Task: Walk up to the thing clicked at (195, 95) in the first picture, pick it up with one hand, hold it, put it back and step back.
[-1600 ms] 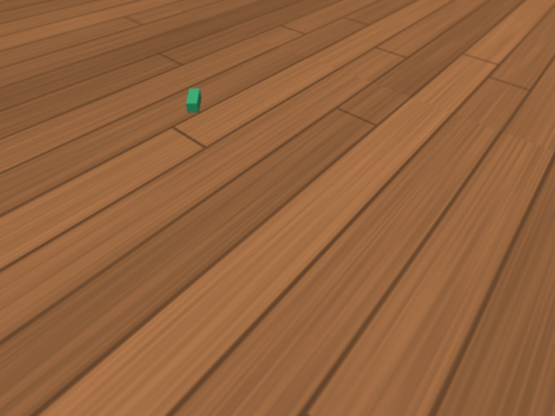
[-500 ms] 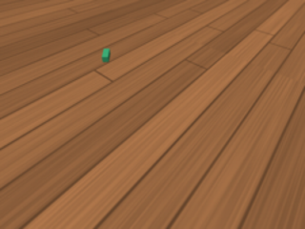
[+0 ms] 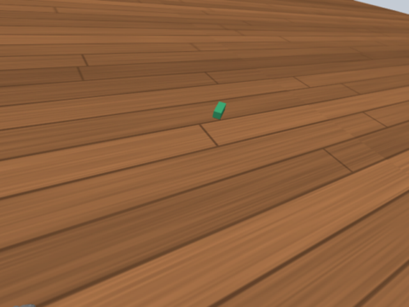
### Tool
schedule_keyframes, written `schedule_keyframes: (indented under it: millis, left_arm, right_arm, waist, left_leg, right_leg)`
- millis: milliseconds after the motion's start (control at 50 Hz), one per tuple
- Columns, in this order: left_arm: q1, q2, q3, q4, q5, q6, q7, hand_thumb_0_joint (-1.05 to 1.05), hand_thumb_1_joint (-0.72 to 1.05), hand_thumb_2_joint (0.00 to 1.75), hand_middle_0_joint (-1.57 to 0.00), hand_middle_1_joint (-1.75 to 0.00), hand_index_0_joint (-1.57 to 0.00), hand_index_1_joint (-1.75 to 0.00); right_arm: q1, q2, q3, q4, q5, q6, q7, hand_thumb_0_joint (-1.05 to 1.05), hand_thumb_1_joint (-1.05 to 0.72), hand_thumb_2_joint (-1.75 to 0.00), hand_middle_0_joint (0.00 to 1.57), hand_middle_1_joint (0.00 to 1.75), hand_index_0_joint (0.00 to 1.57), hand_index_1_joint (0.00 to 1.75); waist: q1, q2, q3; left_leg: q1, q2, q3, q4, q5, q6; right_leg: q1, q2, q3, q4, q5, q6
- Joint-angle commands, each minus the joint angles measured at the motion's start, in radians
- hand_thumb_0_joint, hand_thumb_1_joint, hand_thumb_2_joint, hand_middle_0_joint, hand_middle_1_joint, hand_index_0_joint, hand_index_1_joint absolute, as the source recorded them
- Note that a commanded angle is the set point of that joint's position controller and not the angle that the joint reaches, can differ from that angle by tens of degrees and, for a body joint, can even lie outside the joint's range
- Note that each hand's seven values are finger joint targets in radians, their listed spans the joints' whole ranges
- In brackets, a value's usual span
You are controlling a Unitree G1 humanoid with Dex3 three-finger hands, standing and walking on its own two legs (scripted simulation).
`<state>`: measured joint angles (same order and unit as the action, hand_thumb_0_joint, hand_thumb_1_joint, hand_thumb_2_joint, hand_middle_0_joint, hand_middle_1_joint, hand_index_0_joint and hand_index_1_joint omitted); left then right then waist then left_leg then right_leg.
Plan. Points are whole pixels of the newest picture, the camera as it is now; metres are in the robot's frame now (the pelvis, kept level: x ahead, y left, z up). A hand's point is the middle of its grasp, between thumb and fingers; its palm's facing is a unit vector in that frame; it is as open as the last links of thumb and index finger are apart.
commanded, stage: walk up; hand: left
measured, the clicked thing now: (219, 110) +2.06 -0.26 -0.72
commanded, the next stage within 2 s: none
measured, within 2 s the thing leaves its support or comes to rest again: neither
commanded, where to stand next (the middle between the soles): +2.04 -0.69 m, yaw +74 degrees
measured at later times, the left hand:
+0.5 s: hand (114, 237) +0.33 +0.19 -0.09, palm faces +0.39 -0.83 -0.40, open 7.4 cm
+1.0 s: hand (180, 184) +0.56 +0.05 -0.14, palm faces +0.48 -0.82 -0.31, open 7.4 cm
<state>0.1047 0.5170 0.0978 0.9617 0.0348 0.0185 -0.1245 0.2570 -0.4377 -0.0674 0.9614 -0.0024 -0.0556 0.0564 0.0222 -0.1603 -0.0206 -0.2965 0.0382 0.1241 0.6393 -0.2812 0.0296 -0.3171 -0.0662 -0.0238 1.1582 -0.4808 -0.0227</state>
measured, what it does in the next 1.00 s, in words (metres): walks ahead, turning left: right foot, then left foot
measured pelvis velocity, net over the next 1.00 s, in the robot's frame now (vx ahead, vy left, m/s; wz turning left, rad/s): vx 0.66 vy -0.20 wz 0.62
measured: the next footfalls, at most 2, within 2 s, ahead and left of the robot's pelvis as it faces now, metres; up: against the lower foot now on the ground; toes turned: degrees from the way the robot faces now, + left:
right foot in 0.38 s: +0.42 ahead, -0.19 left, +0.00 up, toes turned +16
left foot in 0.80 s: +0.65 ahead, -0.01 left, +0.00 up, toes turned +42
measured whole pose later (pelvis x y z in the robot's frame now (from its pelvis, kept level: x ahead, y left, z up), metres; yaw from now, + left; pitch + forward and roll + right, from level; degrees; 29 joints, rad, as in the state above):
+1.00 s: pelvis +0.66 -0.20 -0.01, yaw +36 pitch -4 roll +5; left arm 0.26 0.41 0.05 0.80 0.03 0.07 -0.13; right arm 0.26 -0.41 -0.01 0.92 0.02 -0.10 -0.10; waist 0.01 -0.08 0.15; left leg -0.31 0.00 0.13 0.62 -0.25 0.04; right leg -0.63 -0.12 0.15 1.41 -0.35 0.07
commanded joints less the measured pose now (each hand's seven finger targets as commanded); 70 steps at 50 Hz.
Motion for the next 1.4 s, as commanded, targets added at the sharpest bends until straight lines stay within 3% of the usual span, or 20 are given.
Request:
schedule_keyframes:
  millis: [0,280,360,380,400,420,540,640,740,760,780,800,840,960,1040,1120,1160,1180,1240,1380]
  left_arm:
    - [-0.075,0.175,0.031,-0.112,-0.023,-0.036,-0.018,0.0,0.9,0.9,-0.2,-0.3,-0.2,-0.3]
    - [-0.285,0.122,0.046,-0.284,0.002,-0.033,-0.039,0.0,0.9,0.9,-0.2,-0.3,-0.2,-0.3]
    - [0.132,0.186,0.092,-0.17,0.001,-0.057,-0.011,0.0,0.9,0.9,-0.2,-0.3,-0.2,-0.3]
    - [0.327,0.3,0.129,-0.114,0.014,-0.069,0.014,0.0,0.9,0.9,-0.2,-0.3,-0.2,-0.3]
    - [0.299,0.387,0.132,-0.118,0.009,-0.07,0.029,0.0,0.9,0.9,-0.2,-0.3,-0.2,-0.3]
    - [0.159,0.373,0.122,-0.166,-0.003,-0.067,0.037,0.0,0.9,0.9,-0.2,-0.3,-0.2,-0.3]
    - [0.038,0.126,0.041,-0.2,-0.013,-0.091,0.058,0.0,0.9,0.9,-0.2,-0.3,-0.2,-0.3]
    - [0.112,0.094,0.028,-0.245,0.011,-0.071,0.043,0.0,0.9,0.9,-0.2,-0.3,-0.2,-0.3]
    - [0.152,0.143,0.048,-0.261,0.004,-0.027,0.057,0.0,0.9,0.9,-0.2,-0.3,-0.2,-0.3]
    - [0.152,0.124,0.046,-0.284,-0.001,-0.022,0.069,0.0,0.9,0.9,-0.2,-0.3,-0.2,-0.3]
    - [0.174,0.069,0.033,-0.305,0.009,-0.019,0.079,0.0,0.9,0.9,-0.2,-0.3,-0.2,-0.3]
    - [0.235,0.037,0.027,-0.31,0.018,-0.006,0.071,0.0,0.9,0.9,-0.2,-0.3,-0.2,-0.3]
    - [0.211,0.248,0.049,-0.312,-0.028,0.025,0.072,0.0,0.9,0.9,-0.2,-0.3,-0.2,-0.3]
    - [0.138,0.141,0.051,-0.27,-0.002,0.029,-0.01,0.0,0.9,0.9,-0.2,-0.3,-0.2,-0.3]
    - [0.153,0.093,0.056,-0.265,0.002,0.027,-0.026,0.0,0.9,0.9,-0.2,-0.3,-0.2,-0.3]
    - [0.497,0.17,0.113,-0.161,0.027,0.028,0.021,0.0,0.9,0.9,-0.2,-0.3,-0.2,-0.3]
    - [0.231,0.344,0.126,-0.272,0.021,0.01,0.045,0.0,0.9,0.9,-0.2,-0.3,-0.2,-0.3]
    - [0.106,0.363,0.137,-0.309,-0.002,0.002,0.055,0.0,0.9,0.9,-0.2,-0.3,-0.2,-0.3]
    - [0.076,0.215,0.1,-0.273,0.008,-0.007,0.063,0.0,0.9,0.9,-0.2,-0.3,-0.2,-0.3]
    - [0.033,0.116,0.053,-0.33,0.03,-0.001,0.04,0.0,0.9,0.9,-0.2,-0.3,-0.2,-0.3]
  right_arm:
    - [-0.105,-0.357,-0.053,-0.082,0.02,-0.06,-0.05,0.0,-0.9,-0.9,0.2,0.3,0.2,0.3]
    - [0.025,-0.368,-0.077,-0.08,-0.009,-0.074,-0.09,0.0,-0.9,-0.9,0.2,0.3,0.2,0.3]
    - [-0.098,-0.321,-0.057,-0.123,-0.027,-0.064,-0.106,0.0,-0.9,-0.9,0.2,0.3,0.2,0.3]
    - [-0.085,-0.189,-0.018,-0.154,-0.033,-0.068,-0.107,0.0,-0.9,-0.9,0.2,0.3,0.2,0.3]
    - [-0.045,-0.184,-0.019,-0.172,-0.002,-0.068,-0.115,0.0,-0.9,-0.9,0.2,0.3,0.2,0.3]
    - [-0.004,-0.255,-0.039,-0.128,-0.018,-0.056,-0.123,0.0,-0.9,-0.9,0.2,0.3,0.2,0.3]
    - [0.051,-0.251,-0.035,-0.021,0.011,-0.011,-0.067,0.0,-0.9,-0.9,0.2,0.3,0.2,0.3]
    - [-0.124,-0.229,-0.028,-0.117,0.023,0.008,-0.053,0.0,-0.9,-0.9,0.2,0.3,0.2,0.3]
    - [0.212,-0.217,-0.053,-0.041,0.016,0.005,-0.106,0.0,-0.9,-0.9,0.2,0.3,0.2,0.3]
    - [0.313,-0.249,-0.066,-0.026,0.012,0.006,-0.131,0.0,-0.9,-0.9,0.2,0.3,0.2,0.3]
    - [0.378,-0.287,-0.085,-0.017,0.004,0.004,-0.155,0.0,-0.9,-0.9,0.2,0.3,0.2,0.3]
    - [0.36,-0.335,-0.108,-0.051,0.001,-0.001,-0.179,0.0,-0.9,-0.9,0.2,0.3,0.2,0.3]
    - [0.14,-0.411,-0.123,-0.144,0.056,-0.033,-0.211,0.0,-0.9,-0.9,0.2,0.3,0.2,0.3]
    - [-0.071,-0.363,-0.037,-0.11,0.01,-0.087,-0.158,0.0,-0.9,-0.9,0.2,0.3,0.2,0.3]
    - [-0.076,-0.382,-0.054,-0.104,-0.033,-0.086,-0.132,0.0,-0.9,-0.9,0.2,0.3,0.2,0.3]
    - [-0.094,-0.241,-0.031,-0.12,-0.048,-0.047,-0.136,0.0,-0.9,-0.9,0.2,0.3,0.2,0.3]
    - [-0.025,-0.194,-0.025,-0.139,-0.043,-0.031,-0.159,0.0,-0.9,-0.9,0.2,0.3,0.2,0.3]
    - [-0.022,-0.243,-0.039,-0.115,-0.045,-0.035,-0.161,0.0,-0.9,-0.9,0.2,0.3,0.2,0.3]
    - [0.044,-0.244,-0.046,-0.031,0.004,-0.043,-0.143,0.0,-0.9,-0.9,0.2,0.3,0.2,0.3]
    - [0.24,-0.197,-0.04,-0.037,0.011,-0.063,-0.13,0.0,-0.9,-0.9,0.2,0.3,0.2,0.3]
  waist:
    - [0.051,0.258,0.076]
    - [-0.026,0.307,0.048]
    - [0.202,0.216,-0.159]
    - [0.285,-0.104,-0.212]
    - [0.228,-0.353,-0.156]
    - [0.163,-0.277,-0.139]
    - [0.017,-0.075,0.084]
    - [0.06,0.029,0.14]
    - [-0.049,0.118,-0.048]
    - [-0.112,0.143,-0.07]
    - [-0.158,0.319,-0.095]
    - [-0.127,0.222,-0.16]
    - [-0.103,0.119,-0.117]
    - [0.073,0.128,0.063]
    - [0.067,0.296,0.034]
    - [0.249,-0.009,-0.083]
    - [0.114,-0.185,0.043]
    - [0.056,-0.118,0.102]
    - [0.009,-0.056,0.144]
    - [-0.032,0.05,0.033]
  left_leg:
    - [-0.015,0.206,-0.447,-0.551,-0.335,0.115]
    - [0.238,0.198,-0.425,-0.401,0.023,0.171]
    - [-0.03,0.097,-0.292,0.205,0.37,0.077]
    - [-0.362,-0.018,-0.183,0.541,-0.026,0.038]
    - [-0.648,-0.166,-0.098,0.717,-0.364,0.033]
    - [-0.636,-0.064,-0.143,0.836,-0.3,0.048]
    - [-0.333,0.012,-0.139,0.566,0.091,0.036]
    - [-0.272,-0.034,0.048,0.181,0.16,0.012]
    - [0.354,-0.17,0.143,-0.06,0.301,0.048]
    - [0.528,-0.121,0.084,-0.114,0.329,0.087]
    - [0.655,0.093,-0.205,-0.174,0.419,0.207]
    - [0.691,0.39,-0.689,-0.165,0.054,0.357]
    - [0.568,0.724,-1.078,-0.427,-0.24,0.467]
    - [-0.257,0.152,-0.19,-0.353,-0.187,0.159]
    - [-0.318,0.11,-0.187,-0.26,-0.285,0.171]
    - [-0.54,-0.021,-0.047,0.309,-0.426,0.082]
    - [-0.684,-0.037,-0.095,0.734,-0.296,0.002]
    - [-0.642,0.063,-0.1,0.702,-0.226,0.009]
    - [-0.471,0.079,-0.127,0.531,-0.136,0.025]
    - [-0.032,-0.001,-0.033,0.041,0.085,0.062]
  right_leg:
    - [-0.177,-0.076,0.115,-0.082,0.16,0.031]
    - [-0.313,-0.083,0.116,-0.454,0.194,0.053]
    - [0.321,-0.031,0.107,-0.631,0.103,-0.023]
    - [0.57,-0.195,0.29,-0.692,-0.118,-0.003]
    - [0.648,-0.363,0.659,-0.984,-0.274,0.002]
    - [0.561,-0.436,0.793,-1.064,-0.341,-0.038]
    - [0.172,-0.148,-0.002,-0.889,0.498,0.103]
    - [0.182,-0.056,-0.16,-0.967,0.642,0.105]
    - [0.01,-0.039,-0.152,-0.41,0.933,0.106]
    - [-0.126,-0.002,-0.162,-0.227,0.875,0.153]
    - [-0.338,0.072,-0.105,0.169,0.114,0.175]
    - [-0.533,0.082,0.04,0.475,-0.14,0.191]
    - [-0.679,0.017,0.293,0.826,-0.093,0.158]
    - [-0.124,-0.115,0.163,-0.039,0.175,0.064]
    - [0.071,-0.074,0.04,-0.383,0.158,0.03]
    - [0.393,-0.018,-0.011,-0.614,0.091,0.0]
    - [0.184,-0.385,0.735,-1.055,-0.405,-0.163]
    - [0.101,-0.429,0.785,-1.088,-0.495,-0.227]
    - [0.018,-0.218,0.263,-0.837,-0.043,-0.18]
    - [-0.028,-0.181,0.075,-0.719,0.27,-0.241]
